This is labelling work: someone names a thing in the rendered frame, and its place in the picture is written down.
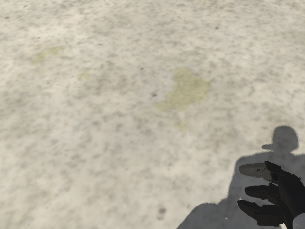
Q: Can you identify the robot right forearm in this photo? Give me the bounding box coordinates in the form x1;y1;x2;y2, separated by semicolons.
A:
293;213;305;229

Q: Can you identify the right robot hand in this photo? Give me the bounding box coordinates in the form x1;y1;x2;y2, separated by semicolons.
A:
237;160;305;229

